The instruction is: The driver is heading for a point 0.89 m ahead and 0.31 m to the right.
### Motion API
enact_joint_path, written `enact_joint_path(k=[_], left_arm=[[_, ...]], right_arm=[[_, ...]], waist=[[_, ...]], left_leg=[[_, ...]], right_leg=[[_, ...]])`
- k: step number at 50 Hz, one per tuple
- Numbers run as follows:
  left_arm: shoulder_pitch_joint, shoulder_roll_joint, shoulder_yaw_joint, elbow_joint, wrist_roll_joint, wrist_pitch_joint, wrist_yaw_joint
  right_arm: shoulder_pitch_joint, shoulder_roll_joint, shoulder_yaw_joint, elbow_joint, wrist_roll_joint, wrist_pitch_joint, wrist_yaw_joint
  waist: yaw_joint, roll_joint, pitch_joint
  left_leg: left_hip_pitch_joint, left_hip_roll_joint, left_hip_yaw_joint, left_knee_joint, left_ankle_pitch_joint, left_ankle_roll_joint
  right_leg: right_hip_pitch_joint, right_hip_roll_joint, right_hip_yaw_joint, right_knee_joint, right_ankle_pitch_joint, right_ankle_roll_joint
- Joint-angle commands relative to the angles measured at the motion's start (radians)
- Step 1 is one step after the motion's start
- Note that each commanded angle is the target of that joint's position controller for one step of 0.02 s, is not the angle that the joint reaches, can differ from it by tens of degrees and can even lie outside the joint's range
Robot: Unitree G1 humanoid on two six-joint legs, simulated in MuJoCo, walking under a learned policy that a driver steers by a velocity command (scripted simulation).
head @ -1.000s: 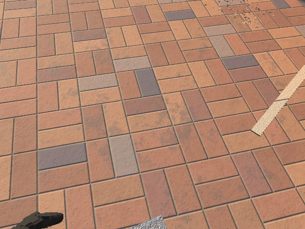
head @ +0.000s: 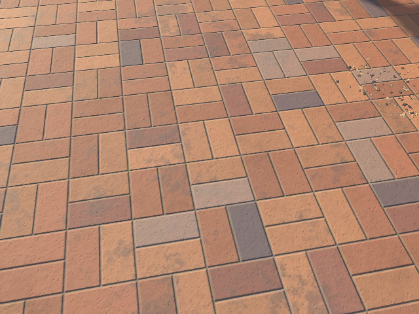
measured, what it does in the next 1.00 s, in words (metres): walks ahead, turning right: right foot, then left foot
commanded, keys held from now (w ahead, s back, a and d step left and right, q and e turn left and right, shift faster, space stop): w+e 0.46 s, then e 0.54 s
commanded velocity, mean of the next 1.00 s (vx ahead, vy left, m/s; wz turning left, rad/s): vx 0.34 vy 0.00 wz -0.56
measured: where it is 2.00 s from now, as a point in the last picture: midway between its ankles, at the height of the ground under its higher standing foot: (282, 272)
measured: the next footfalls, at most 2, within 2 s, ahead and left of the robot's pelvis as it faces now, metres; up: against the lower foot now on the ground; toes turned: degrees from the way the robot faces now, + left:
right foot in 0.18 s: +0.27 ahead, -0.13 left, +0.00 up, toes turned -8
left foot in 0.62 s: +0.58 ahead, +0.00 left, +0.00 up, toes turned -26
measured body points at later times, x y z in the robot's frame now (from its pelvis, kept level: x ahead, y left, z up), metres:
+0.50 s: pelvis +0.29 -0.05 +0.00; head +0.32 -0.07 +0.45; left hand +0.43 +0.21 -0.10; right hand +0.42 -0.35 -0.09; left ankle +0.50 +0.09 -0.69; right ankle +0.23 -0.12 -0.74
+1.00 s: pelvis +0.44 -0.05 +0.00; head +0.48 -0.08 +0.44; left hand +0.74 +0.09 -0.09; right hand +0.40 -0.37 -0.11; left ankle +0.55 +0.02 -0.74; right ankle +0.40 -0.19 -0.71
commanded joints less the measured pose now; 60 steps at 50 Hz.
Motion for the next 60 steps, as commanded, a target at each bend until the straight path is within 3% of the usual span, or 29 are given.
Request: enact_joint_path(k=[1,6,8,9,10,11,12,13,15,19,23,27,30,31,32,33,34,35,36,38,40,45,53,54,55,56,57,58,60], left_arm=[[-0.121,0.02,-0.007,-0.106,0.001,-0.013,-0.02],[-0.147,0.053,0.007,-0.172,0.0,-0.009,-0.049],[0.032,0.118,0.044,-0.143,-0.003,-0.002,-0.043],[0.2,0.179,0.078,-0.106,-0.004,0.004,-0.026],[0.265,0.291,0.104,-0.095,-0.006,0.011,-0.005],[0.263,0.271,0.09,-0.123,-0.004,-0.001,-0.006],[0.245,0.2,0.07,-0.118,0.004,-0.01,-0.006],[0.194,0.169,0.061,-0.12,0.002,-0.016,-0.005],[0.077,0.112,0.043,-0.148,0.008,-0.019,0.0],[0.063,0.136,0.05,-0.159,0.011,-0.022,0.018],[0.118,0.161,0.059,-0.137,-0.001,-0.01,0.038],[0.18,0.164,0.064,-0.108,-0.006,0.017,0.05],[0.121,0.14,0.062,-0.134,-0.003,0.031,0.062],[0.113,0.104,0.052,-0.149,0.001,0.029,0.061],[0.145,0.04,0.03,-0.173,0.022,0.029,0.061],[0.373,0.022,0.018,-0.17,0.001,0.026,0.053],[0.382,0.135,0.04,-0.134,-0.01,0.036,0.054],[0.252,0.181,0.056,-0.147,-0.012,0.053,0.058],[0.189,0.182,0.061,-0.156,-0.008,0.073,0.066],[0.168,0.148,0.061,-0.175,-0.004,0.1,0.07],[0.175,0.1,0.052,-0.182,-0.002,0.104,0.071],[0.095,0.083,0.04,-0.218,0.008,0.101,0.053],[0.072,0.103,0.055,-0.238,0.008,0.109,0.016],[0.104,0.133,0.068,-0.227,0.013,0.107,0.023],[0.137,0.231,0.095,-0.233,0.014,0.104,0.04],[0.12,0.312,0.104,-0.261,0.034,0.092,0.043],[0.131,0.252,0.091,-0.258,0.047,0.069,0.037],[0.099,0.229,0.08,-0.25,0.044,0.052,0.036],[0.03,0.179,0.067,-0.251,0.005,0.048,0.045]], right_arm=[[-0.021,-0.163,-0.038,-0.041,0.011,-0.005,-0.011],[-0.005,-0.205,-0.051,-0.022,0.025,0.042,-0.025],[-0.022,-0.225,-0.055,-0.03,0.025,0.059,-0.037],[-0.034,-0.22,-0.05,-0.041,0.025,0.057,-0.043],[0.043,-0.101,-0.012,-0.088,-0.007,0.033,-0.03],[0.027,-0.092,0.004,-0.104,0.001,-0.01,-0.01],[-0.092,-0.163,-0.018,-0.133,0.043,-0.037,0.006],[-0.135,-0.157,-0.012,-0.152,0.052,-0.051,0.009],[-0.128,-0.159,-0.023,-0.136,0.012,-0.045,-0.004],[-0.117,-0.116,-0.016,-0.147,-0.004,-0.005,-0.007],[-0.284,-0.072,0.005,-0.188,0.001,-0.008,-0.001],[-0.336,-0.116,-0.011,-0.212,0.01,-0.019,0.011],[-0.238,-0.15,-0.032,-0.188,0.005,-0.027,0.013],[-0.177,-0.172,-0.039,-0.18,-0.009,-0.031,0.007],[-0.084,-0.23,-0.049,-0.182,-0.026,-0.027,-0.004],[-0.064,-0.26,-0.055,-0.166,-0.028,-0.005,0.001],[-0.11,-0.193,-0.045,-0.189,-0.002,0.012,0.002],[-0.152,-0.127,-0.027,-0.209,0.0,0.025,-0.005],[-0.202,-0.107,-0.016,-0.209,-0.006,0.04,-0.009],[-0.258,-0.117,-0.015,-0.198,-0.013,0.054,-0.015],[-0.262,-0.124,-0.021,-0.183,-0.018,0.052,-0.019],[-0.271,-0.161,-0.039,-0.159,-0.001,0.067,-0.026],[-0.266,-0.206,-0.056,-0.115,0.041,0.096,-0.01],[-0.22,-0.176,-0.05,-0.092,0.04,0.098,-0.009],[-0.199,-0.117,-0.034,-0.096,0.011,0.099,-0.004],[-0.258,-0.111,-0.027,-0.159,-0.015,0.096,-0.011],[-0.318,-0.154,-0.042,-0.16,-0.007,0.094,-0.016],[-0.31,-0.158,-0.047,-0.157,0.014,0.096,-0.016],[-0.264,-0.168,-0.055,-0.127,0.005,0.098,-0.025]], waist=[[-0.014,0.069,0.079],[0.018,0.116,0.031],[0.126,0.139,-0.084],[0.215,0.097,-0.168],[0.161,-0.134,-0.267],[0.157,-0.131,-0.414],[0.197,-0.056,-0.314],[0.165,-0.006,-0.188],[0.079,0.047,-0.072],[0.039,0.014,-0.043],[0.104,-0.022,-0.018],[0.118,-0.053,-0.039],[0.049,-0.081,-0.079],[0.018,-0.054,-0.133],[0.003,0.113,-0.269],[0.101,0.394,-0.409],[0.084,0.285,-0.377],[0.045,0.204,-0.252],[0.051,0.146,-0.186],[0.081,0.185,-0.082],[0.083,0.207,-0.075],[0.063,0.168,-0.131],[0.083,0.169,-0.098],[0.087,0.123,-0.101],[0.072,-0.109,-0.101],[0.081,-0.282,-0.09],[0.134,-0.148,-0.135],[0.103,-0.116,-0.121],[0.066,-0.063,-0.123]], left_leg=[[-0.033,0.3,-0.05,-0.082,0.358,0.11],[0.129,0.334,0.008,0.116,0.836,0.071],[0.087,0.311,0.037,0.389,1.056,0.041],[-0.084,0.272,0.047,0.634,0.905,0.004],[-0.525,0.124,0.035,1.011,0.149,-0.062],[-0.731,-0.013,-0.199,1.203,-0.363,-0.073],[-0.83,0.057,-0.28,1.216,-0.291,-0.051],[-0.832,0.1,-0.264,1.134,-0.201,-0.034],[-0.712,0.161,-0.251,0.966,-0.107,-0.049],[-0.615,0.157,-0.217,0.799,-0.014,-0.116],[-0.533,0.097,-0.202,0.468,0.264,-0.135],[-0.456,0.033,-0.228,0.314,0.314,-0.118],[-0.35,0.042,-0.243,0.24,0.297,-0.067],[-0.219,0.095,-0.257,0.208,0.399,-0.033],[0.031,0.303,-0.43,0.261,0.695,0.03],[0.266,0.546,-0.794,0.253,0.732,0.234],[0.194,0.523,-0.827,0.209,0.452,0.23],[0.088,0.448,-0.656,0.185,0.325,0.182],[-0.028,0.392,-0.549,0.16,0.258,0.153],[-0.234,0.317,-0.396,0.097,0.234,0.142],[-0.266,0.298,-0.309,0.065,0.288,0.162],[-0.199,0.36,-0.232,0.056,0.345,0.2],[-0.18,0.364,-0.123,0.18,0.231,0.102],[-0.236,0.324,-0.081,0.268,0.159,0.04],[-0.419,0.215,0.021,0.525,-0.063,-0.057],[-0.681,0.065,-0.028,0.761,-0.411,-0.128],[-0.699,0.073,-0.174,0.916,-0.419,-0.125],[-0.703,0.088,-0.207,0.95,-0.339,-0.109],[-0.703,0.107,-0.219,0.897,-0.201,-0.108]], right_leg=[[0.003,-0.001,-0.04,-0.099,0.044,-0.021],[0.065,0.076,-0.149,-0.15,-0.18,-0.091],[0.321,0.152,-0.186,-0.168,-0.233,-0.143],[0.607,0.143,-0.113,-0.233,-0.179,-0.189],[0.996,-0.116,0.35,-0.243,-0.225,-0.342],[1.139,-0.258,0.79,-0.411,-0.316,-0.468],[1.08,-0.222,0.655,-0.45,-0.319,-0.402],[0.93,-0.178,0.508,-0.458,-0.266,-0.358],[0.666,-0.099,0.337,-0.492,-0.077,-0.308],[0.466,-0.046,0.228,-0.542,0.072,-0.313],[0.394,0.026,0.16,-0.523,-0.056,-0.243],[0.466,0.013,0.238,-0.398,0.014,-0.187],[0.519,0.02,0.31,-0.238,0.026,-0.13],[0.489,0.076,0.28,-0.114,-0.008,-0.089],[0.359,0.156,0.183,0.164,-0.358,-0.04],[0.117,0.24,0.12,0.427,-0.84,0.006],[0.051,0.145,0.129,0.54,-0.734,0.034],[0.015,0.116,0.086,0.567,-0.653,0.052],[0.03,0.087,0.057,0.546,-0.595,0.063],[0.113,0.056,0.018,0.478,-0.535,0.07],[0.157,0.057,-0.02,0.395,-0.501,0.071],[0.211,0.014,-0.034,0.191,-0.395,0.062],[0.422,0.067,-0.131,-0.23,-0.281,-0.03],[0.519,0.074,-0.095,-0.317,-0.185,-0.064],[0.653,-0.103,0.164,-0.404,0.11,-0.14],[0.687,-0.298,0.459,-0.416,0.243,-0.343],[0.661,-0.276,0.426,-0.426,0.217,-0.373],[0.643,-0.223,0.339,-0.419,0.186,-0.322],[0.632,-0.147,0.266,-0.42,0.014,-0.24]])
Velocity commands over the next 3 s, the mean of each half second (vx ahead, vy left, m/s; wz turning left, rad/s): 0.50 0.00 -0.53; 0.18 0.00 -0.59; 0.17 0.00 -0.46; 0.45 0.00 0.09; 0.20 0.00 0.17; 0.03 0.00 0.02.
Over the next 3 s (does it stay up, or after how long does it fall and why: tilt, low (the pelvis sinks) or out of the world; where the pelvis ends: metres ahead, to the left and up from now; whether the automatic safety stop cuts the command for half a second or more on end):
stays up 0.80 -0.41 -0.01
